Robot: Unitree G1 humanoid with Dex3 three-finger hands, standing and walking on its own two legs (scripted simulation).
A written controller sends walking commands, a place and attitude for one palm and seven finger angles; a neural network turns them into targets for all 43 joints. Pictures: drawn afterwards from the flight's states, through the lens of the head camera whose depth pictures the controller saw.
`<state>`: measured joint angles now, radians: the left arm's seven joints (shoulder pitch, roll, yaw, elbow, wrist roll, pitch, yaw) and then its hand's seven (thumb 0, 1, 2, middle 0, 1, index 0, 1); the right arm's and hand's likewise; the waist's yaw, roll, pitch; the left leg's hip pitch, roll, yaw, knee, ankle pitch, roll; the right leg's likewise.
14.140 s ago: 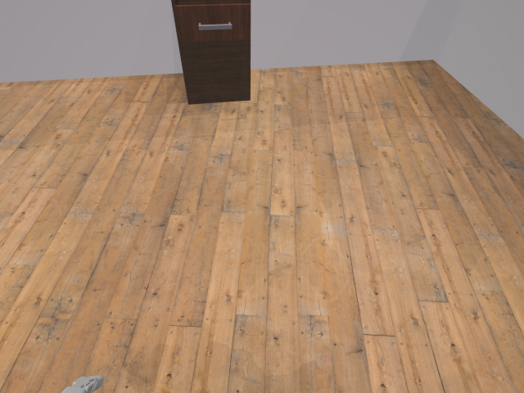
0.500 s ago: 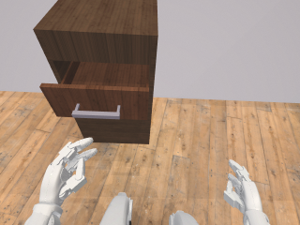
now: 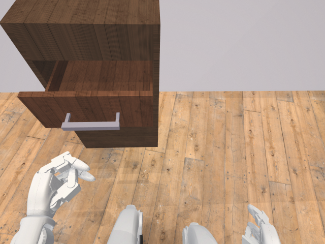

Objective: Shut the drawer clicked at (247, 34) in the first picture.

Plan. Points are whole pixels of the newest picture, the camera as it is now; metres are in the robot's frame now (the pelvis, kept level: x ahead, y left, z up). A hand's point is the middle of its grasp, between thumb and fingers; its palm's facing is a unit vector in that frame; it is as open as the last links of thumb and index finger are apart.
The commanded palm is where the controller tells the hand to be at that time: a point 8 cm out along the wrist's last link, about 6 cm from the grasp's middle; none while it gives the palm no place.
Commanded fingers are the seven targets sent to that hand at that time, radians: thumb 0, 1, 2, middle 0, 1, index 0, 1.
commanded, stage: raise the hand and make a fist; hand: left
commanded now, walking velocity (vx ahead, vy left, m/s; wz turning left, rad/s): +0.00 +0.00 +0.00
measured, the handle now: (92, 121) +0.47 +0.25 -0.08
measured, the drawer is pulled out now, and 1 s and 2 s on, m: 0.15 0.15 0.15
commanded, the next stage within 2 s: bring the fist close to the handle in 1.00 s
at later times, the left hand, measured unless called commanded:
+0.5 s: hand (81, 182) +0.25 +0.19 +0.03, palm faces +0.04 -1.00 -0.03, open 3.2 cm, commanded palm +0.24 +0.25 +0.03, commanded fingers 0.00 0.90 0.90 -1.40 -1.60 -1.40 -1.60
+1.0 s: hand (83, 176) +0.26 +0.20 +0.02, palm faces +0.06 -1.00 -0.04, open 3.3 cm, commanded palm +0.24 +0.25 +0.03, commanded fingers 0.00 0.90 0.90 -1.40 -1.60 -1.40 -1.60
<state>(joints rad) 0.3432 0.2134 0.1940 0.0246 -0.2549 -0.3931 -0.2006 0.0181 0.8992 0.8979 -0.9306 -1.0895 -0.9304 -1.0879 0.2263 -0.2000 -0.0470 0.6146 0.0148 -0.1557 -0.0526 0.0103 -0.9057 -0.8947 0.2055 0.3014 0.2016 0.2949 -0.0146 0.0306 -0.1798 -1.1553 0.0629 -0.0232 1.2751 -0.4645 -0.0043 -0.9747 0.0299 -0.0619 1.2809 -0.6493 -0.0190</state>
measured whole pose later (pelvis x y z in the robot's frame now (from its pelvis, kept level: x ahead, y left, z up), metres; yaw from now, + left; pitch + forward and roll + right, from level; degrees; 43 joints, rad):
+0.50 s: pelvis -0.01 +0.01 -0.01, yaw +0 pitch +20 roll -4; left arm 0.24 0.22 0.11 0.05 -0.20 -0.40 -0.14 0.02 0.90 0.90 -1.37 -1.56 -1.37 -1.56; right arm 0.18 -0.20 0.02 0.50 0.00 -0.09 -0.02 0.01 -0.91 -0.89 0.21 0.30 0.20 0.30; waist 0.00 0.03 -0.19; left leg -1.22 0.05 -0.04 1.33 -0.47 0.01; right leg -1.02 0.02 -0.08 1.32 -0.65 0.00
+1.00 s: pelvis -0.01 +0.01 -0.01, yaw +0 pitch +20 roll -4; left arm 0.19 0.23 0.15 0.14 -0.22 -0.45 -0.14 0.02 0.90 0.90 -1.40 -1.60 -1.40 -1.60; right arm 0.23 -0.24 0.00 0.54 0.01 -0.07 -0.03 0.01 -0.91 -0.89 0.20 0.30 0.20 0.29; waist -0.03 0.03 -0.19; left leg -1.22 0.06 -0.03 1.32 -0.46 0.01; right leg -1.03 0.03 -0.07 1.32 -0.65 -0.01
